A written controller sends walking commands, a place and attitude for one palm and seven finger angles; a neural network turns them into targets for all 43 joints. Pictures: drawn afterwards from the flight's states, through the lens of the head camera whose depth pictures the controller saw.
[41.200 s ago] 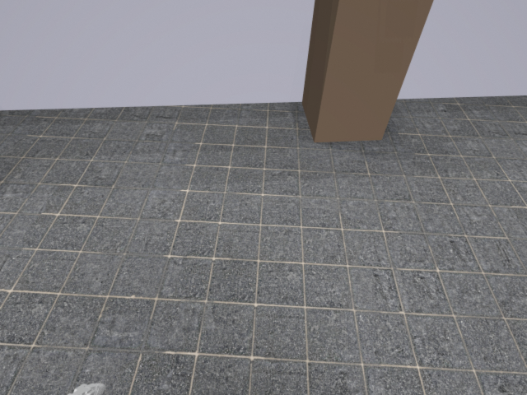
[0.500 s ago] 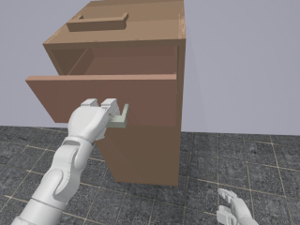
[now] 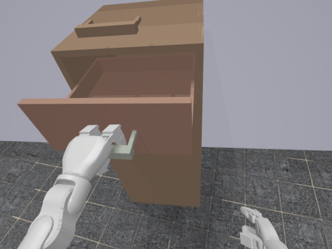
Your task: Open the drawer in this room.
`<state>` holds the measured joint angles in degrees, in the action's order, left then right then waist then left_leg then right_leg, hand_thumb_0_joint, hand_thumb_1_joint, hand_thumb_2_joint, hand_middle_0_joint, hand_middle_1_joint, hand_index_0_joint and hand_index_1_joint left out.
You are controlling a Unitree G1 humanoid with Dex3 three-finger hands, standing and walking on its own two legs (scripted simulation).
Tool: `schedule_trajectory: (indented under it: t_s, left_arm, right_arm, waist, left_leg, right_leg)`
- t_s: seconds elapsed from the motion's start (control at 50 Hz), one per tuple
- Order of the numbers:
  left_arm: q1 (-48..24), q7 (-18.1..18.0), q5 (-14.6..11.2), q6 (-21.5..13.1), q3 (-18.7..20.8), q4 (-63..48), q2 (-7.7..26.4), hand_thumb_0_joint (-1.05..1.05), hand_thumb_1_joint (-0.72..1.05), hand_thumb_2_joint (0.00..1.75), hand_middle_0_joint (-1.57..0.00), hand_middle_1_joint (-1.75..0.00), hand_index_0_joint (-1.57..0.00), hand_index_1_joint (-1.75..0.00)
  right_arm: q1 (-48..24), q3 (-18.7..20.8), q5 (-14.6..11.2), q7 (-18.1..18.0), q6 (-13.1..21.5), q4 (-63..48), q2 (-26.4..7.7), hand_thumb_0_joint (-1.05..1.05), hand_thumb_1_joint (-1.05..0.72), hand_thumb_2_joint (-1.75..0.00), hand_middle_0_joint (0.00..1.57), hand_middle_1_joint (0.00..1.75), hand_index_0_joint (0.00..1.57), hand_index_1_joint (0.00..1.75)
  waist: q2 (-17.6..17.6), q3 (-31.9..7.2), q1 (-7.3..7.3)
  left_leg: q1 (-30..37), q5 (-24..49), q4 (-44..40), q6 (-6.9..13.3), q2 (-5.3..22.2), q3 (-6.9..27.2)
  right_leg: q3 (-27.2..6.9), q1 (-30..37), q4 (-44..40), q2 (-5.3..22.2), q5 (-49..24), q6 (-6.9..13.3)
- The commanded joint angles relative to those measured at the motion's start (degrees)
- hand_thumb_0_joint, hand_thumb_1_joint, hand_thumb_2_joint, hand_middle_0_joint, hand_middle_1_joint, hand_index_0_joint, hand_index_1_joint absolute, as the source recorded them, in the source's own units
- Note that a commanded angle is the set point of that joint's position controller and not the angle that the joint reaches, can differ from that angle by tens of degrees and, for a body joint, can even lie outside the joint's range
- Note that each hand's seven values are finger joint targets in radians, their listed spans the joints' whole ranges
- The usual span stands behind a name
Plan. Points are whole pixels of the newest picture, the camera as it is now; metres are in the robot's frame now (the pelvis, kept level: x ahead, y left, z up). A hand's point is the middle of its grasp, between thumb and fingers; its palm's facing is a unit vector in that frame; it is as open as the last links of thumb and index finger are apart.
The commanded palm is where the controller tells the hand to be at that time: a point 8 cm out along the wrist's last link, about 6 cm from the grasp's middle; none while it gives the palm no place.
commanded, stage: pull the drawer open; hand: left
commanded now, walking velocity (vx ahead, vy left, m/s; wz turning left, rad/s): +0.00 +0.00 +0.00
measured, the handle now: (104, 142) +0.30 +0.17 +0.14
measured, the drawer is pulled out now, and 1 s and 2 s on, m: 0.21 0.30 0.27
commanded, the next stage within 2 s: open the thumb to release the handle in 0.88 s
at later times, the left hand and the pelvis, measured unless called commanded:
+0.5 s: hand (90, 191) +0.20 +0.17 +0.12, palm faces +0.12 -0.14 -0.98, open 5.6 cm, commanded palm +0.14 +0.19 +0.18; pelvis -0.01 +0.00 +0.00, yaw +0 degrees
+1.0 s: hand (85, 204) +0.17 +0.17 +0.12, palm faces +0.12 -0.14 -0.98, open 5.6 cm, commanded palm +0.15 +0.19 +0.18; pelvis -0.02 +0.00 +0.00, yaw -1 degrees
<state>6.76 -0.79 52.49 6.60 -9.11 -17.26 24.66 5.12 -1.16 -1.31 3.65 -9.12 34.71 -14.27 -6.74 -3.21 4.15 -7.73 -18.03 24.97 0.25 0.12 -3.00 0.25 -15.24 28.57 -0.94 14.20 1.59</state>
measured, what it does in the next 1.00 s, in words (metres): stands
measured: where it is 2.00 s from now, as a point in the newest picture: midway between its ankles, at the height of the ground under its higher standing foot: outside the picture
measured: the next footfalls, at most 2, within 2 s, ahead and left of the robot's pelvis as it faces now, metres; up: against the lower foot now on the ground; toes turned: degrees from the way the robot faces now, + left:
none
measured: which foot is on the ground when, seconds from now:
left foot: down 0.00-1.00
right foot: down 0.00-1.00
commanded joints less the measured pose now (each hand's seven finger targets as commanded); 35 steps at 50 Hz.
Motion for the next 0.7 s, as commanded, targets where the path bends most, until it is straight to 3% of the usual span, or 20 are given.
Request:
schedule_trajectory:
  t_s: [0.0, 0.04, 0.08, 0.1, 0.12, 0.2, 0.24, 0.28, 0.32, 0.38, 0.4, 0.44, 0.48, 0.5, 0.52, 0.54, 0.58, 0.6, 0.62, 0.68]
  left_arm:
    - [-2.99, -3.59, 0.12, 0.73, 10.17, -13.56, 8.76, 0.0, 0.9, 0.9, -0.4, -1.35, -0.4, -1.35]
    - [-0.68, -4.08, -0.5, 0.3, 10.17, -15.61, 8.53, 0.0, 0.9, 0.9, -0.4, -1.35, -0.4, -1.35]
    - [1.13, -4.93, -0.87, 0.42, 13.13, -17.3, 11.48, 0.0, 0.9, 0.9, -0.4, -1.35, -0.4, -1.35]
    - [1.63, -5.01, 0.0, 0.76, 10.53, -17.75, 8.41, 0.0, 0.9, 0.9, -0.4, -1.35, -0.4, -1.35]
    - [2.28, -5.22, -0.49, 0.49, 10.82, -17.18, 8.58, 0.0, 0.9, 0.9, -0.4, -1.35, -0.4, -1.35]
    - [3.64, -5.89, 0.11, 1.12, 11.74, -18.88, 9.51, 0.0, 0.9, 0.9, -0.4, -1.35, -0.4, -1.35]
    - [4.45, -5.93, 0.06, 0.87, 12.21, -17.27, 10.15, 0.0, 0.9, 0.9, -0.4, -1.35, -0.4, -1.35]
    - [6.22, -6.27, -0.72, 1.08, 14.09, -18.13, 11.46, 0.0, 0.9, 0.9, -0.4, -1.35, -0.4, -1.35]
    - [5.4, -6.16, -0.29, 0.88, 13.17, -16.87, 10.63, 0.0, 0.9, 0.9, -0.4, -1.35, -0.4, -1.35]
    - [9.04, -6.57, -1.12, 0.76, 14.59, -20.3, 11.73, 0.0, 0.9, 0.9, -0.4, -1.35, -0.4, -1.35]
    - [9.37, -6.58, -0.38, 0.78, 13.0, -21.38, 9.98, 0.0, 0.9, 0.9, -0.4, -1.35, -0.4, -1.35]
    - [13.09, -6.7, -1.2, 0.29, 13.13, -20.71, 9.73, 0.0, 0.9, 0.9, -0.4, -1.35, -0.4, -1.35]
    - [12.93, -6.95, -1.57, 0.55, 14.35, -22.31, 11.13, 0.0, 0.9, 0.9, -0.4, -1.35, -0.4, -1.35]
    - [12.6, -7.17, -0.66, 0.63, 13.66, -23.32, 10.28, 0.0, 0.9, 0.9, -0.4, -1.35, -0.4, -1.35]
    - [13.58, -7.2, -1.02, 0.3, 13.5, -21.74, 9.98, 0.0, 0.9, 0.9, -0.4, -1.35, -0.4, -1.35]
    - [14.9, -7.24, -0.97, 0.06, 13.17, -22.36, 9.61, 0.0, 0.9, 0.9, -0.4, -1.35, -0.4, -1.35]
    - [15.38, -7.79, -1.42, 0.3, 16.02, -23.44, 12.27, 0.0, 0.9, 0.9, -0.4, -1.35, -0.4, -1.35]
    - [15.36, -7.77, -0.47, 0.34, 13.48, -24.74, 9.7, 0.0, 0.9, 0.9, -0.4, -1.35, -0.4, -1.35]
    - [16.16, -7.87, -1.32, -0.08, 14.02, -23.82, 10.23, 0.0, 0.9, 0.9, -0.4, -1.35, -0.4, -1.35]
    - [18.35, -8.36, -1.76, -0.03, 16.38, -24.66, 12.17, 0.0, 0.9, 0.9, -0.4, -1.35, -0.4, -1.35]
  right_arm:
    - [-11.28, 1.15, -0.01, 0.33, 3.1, -10.5, -3.7, 0.0, -0.9, -0.9, 0.2, 0.3, 0.2, 0.3]
    - [-11.15, 1.45, -0.05, 0.41, 3.09, -10.39, -4.12, 0.0, -0.9, -0.9, 0.2, 0.3, 0.2, 0.3]
    - [-11.25, 1.44, -0.28, 0.32, 3.16, -10.6, -4.89, 0.0, -0.9, -0.9, 0.2, 0.3, 0.2, 0.3]
    - [-11.57, 0.98, 0.08, 0.58, 3.35, -11.19, -3.83, 0.0, -0.9, -0.9, 0.2, 0.3, 0.2, 0.3]
    - [-11.14, 1.32, -0.01, 0.48, 3.05, -10.24, -4.02, 0.0, -0.9, -0.9, 0.2, 0.3, 0.2, 0.3]
    - [-11.8, 0.78, 0.14, 0.24, 3.26, -11.15, -3.97, 0.0, -0.9, -0.9, 0.2, 0.3, 0.2, 0.3]
    - [-11.59, 0.89, 0.23, -0.15, 3.08, -10.47, -4.25, 0.0, -0.9, -0.9, 0.2, 0.3, 0.2, 0.3]
    - [-12.09, 0.78, -0.18, -0.33, 3.15, -10.85, -4.62, 0.0, -0.9, -0.9, 0.2, 0.3, 0.2, 0.3]
    - [-11.72, 0.68, 0.14, -0.41, 2.98, -9.89, -3.97, 0.0, -0.9, -0.9, 0.2, 0.3, 0.2, 0.3]
    - [-12.36, 0.71, -0.27, -0.39, 3.3, -11.26, -4.87, 0.0, -0.9, -0.9, 0.2, 0.3, 0.2, 0.3]
    - [-12.29, 0.31, 0.12, -0.06, 3.56, -11.74, -4.08, 0.0, -0.9, -0.9, 0.2, 0.3, 0.2, 0.3]
    - [-11.98, 0.59, -0.02, -0.2, 3.4, -11.8, -4.44, 0.0, -0.9, -0.9, 0.2, 0.3, 0.2, 0.3]
    - [-12.71, 0.54, -0.29, -0.32, 3.37, -12.15, -5.09, 0.0, -0.9, -0.9, 0.2, 0.3, 0.2, 0.3]
    - [-12.41, 0.17, 0.09, -0.14, 3.57, -12.49, -4.54, 0.0, -0.9, -0.9, 0.2, 0.3, 0.2, 0.3]
    - [-12.27, 0.57, 0.0, -0.3, 3.41, -11.78, -4.49, 0.0, -0.9, -0.9, 0.2, 0.3, 0.2, 0.3]
    - [-11.91, 0.57, 0.2, -0.3, 3.62, -12.39, -4.73, 0.0, -0.9, -0.9, 0.2, 0.3, 0.2, 0.3]
    - [-12.2, 0.58, -0.3, -0.53, 3.62, -12.34, -5.48, 0.0, -0.9, -0.9, 0.2, 0.3, 0.2, 0.3]
    - [-12.1, 0.32, 0.15, -0.25, 3.91, -12.99, -4.63, 0.0, -0.9, -0.9, 0.2, 0.3, 0.2, 0.3]
    - [-11.97, 0.64, -0.01, -0.38, 3.8, -12.47, -4.78, 0.0, -0.9, -0.9, 0.2, 0.3, 0.2, 0.3]
    - [-12.3, 0.7, -0.42, -0.61, 3.88, -12.95, -5.64, 0.0, -0.9, -0.9, 0.2, 0.3, 0.2, 0.3]
  waist:
    - [7.84, -11.15, 3.14]
    - [6.94, -9.68, 2.88]
    - [6.36, -10.39, 2.9]
    - [7.18, -11.08, 3.3]
    - [7.31, -9.0, 2.41]
    - [7.17, -9.25, 3.15]
    - [7.93, -6.42, 2.89]
    - [5.86, -6.91, 2.96]
    - [7.41, -5.7, 2.63]
    - [4.83, -7.82, 3.28]
    - [5.89, -9.58, 3.79]
    - [7.69, -6.57, 3.49]
    - [5.86, -5.3, 3.11]
    - [6.23, -7.22, 3.66]
    - [7.21, -4.68, 2.98]
    - [7.5, -4.86, 3.41]
    - [5.25, -5.33, 3.13]
    - [6.03, -6.75, 3.73]
    - [6.68, -4.59, 3.14]
    - [5.31, -4.08, 3.47]
  left_leg:
    - [-5.87, 21.92, -0.97, 0.91, -1.38, -0.07]
    - [-5.5, 21.2, -1.22, 0.79, -1.18, 0.18]
    - [-5.1, 21.26, -0.7, 0.68, -0.89, 0.28]
    - [-5.41, 21.61, -0.59, 0.82, -1.01, 0.0]
    - [-5.6, 21.63, -1.03, 0.63, -0.97, 0.4]
    - [-5.42, 19.05, -0.49, 0.82, -0.77, -0.08]
    - [-5.93, 17.72, -0.99, 0.74, -0.84, 0.17]
    - [-5.23, 17.24, -0.73, 0.71, -0.6, 0.41]
    - [-5.95, 16.82, -1.26, 0.61, -0.77, 0.42]
    - [-4.95, 17.32, -0.68, 0.55, -0.39, 0.32]
    - [-5.51, 18.13, -0.73, 0.57, -0.51, -0.08]
    - [-6.05, 17.32, -0.97, 0.56, -0.44, -0.26]
    - [-6.01, 15.58, -0.9, 0.46, -0.12, -0.01]
    - [-6.11, 15.92, -0.8, 0.57, -0.16, -0.36]
    - [-6.15, 15.68, -0.94, 0.54, -0.29, -0.08]
    - [-6.14, 15.28, -0.82, 0.68, -0.31, -0.38]
    - [-5.79, 14.01, -0.7, 0.47, -0.04, -0.07]
    - [-5.6, 14.87, -0.52, 0.57, -0.08, -0.57]
    - [-6.09, 14.56, -0.85, 0.57, -0.15, -0.14]
    - [-5.98, 12.46, -0.66, 0.39, 0.17, -0.14]
  right_leg:
    - [-1.71, 15.05, -1.2, 1.0, -20.22, -0.4]
    - [-1.71, 13.77, -1.74, 0.67, -19.18, -0.4]
    - [-2.3, 14.26, -1.64, 0.5, -19.82, -0.25]
    - [-1.55, 14.45, -1.21, 1.02, -19.5, -0.45]
    - [-1.78, 13.52, -1.69, 0.61, -19.62, -0.32]
    - [-1.87, 12.79, -2.19, 0.96, -15.74, -0.64]
    - [-2.03, 11.38, -2.85, 0.69, -14.2, -0.69]
    - [-2.66, 11.64, -3.16, 0.5, -13.8, -0.5]
    - [-2.52, 11.22, -3.48, 0.65, -12.53, -0.57]
    - [-2.85, 12.43, -3.21, 0.58, -13.92, -0.62]
    - [-2.16, 13.65, -2.6, 1.18, -14.3, -0.84]
    - [-2.38, 12.55, -3.31, 0.89, -14.21, -1.18]
    - [-2.94, 11.31, -4.02, 0.64, -11.91, -0.93]
    - [-2.43, 12.18, -3.67, 1.16, -11.11, -1.06]
    - [-2.97, 10.94, -4.29, 0.77, -10.69, -0.95]
    - [-2.86, 10.95, -4.4, 1.04, -10.46, -1.24]
    - [-3.74, 10.7, -4.85, 0.59, -8.81, -0.94]
    - [-2.82, 11.32, -4.39, 1.33, -8.72, -1.13]
    - [-3.12, 10.68, -4.84, 1.01, -8.95, -1.07]
    - [-3.66, 9.6, -5.43, 0.73, -5.9, -1.04]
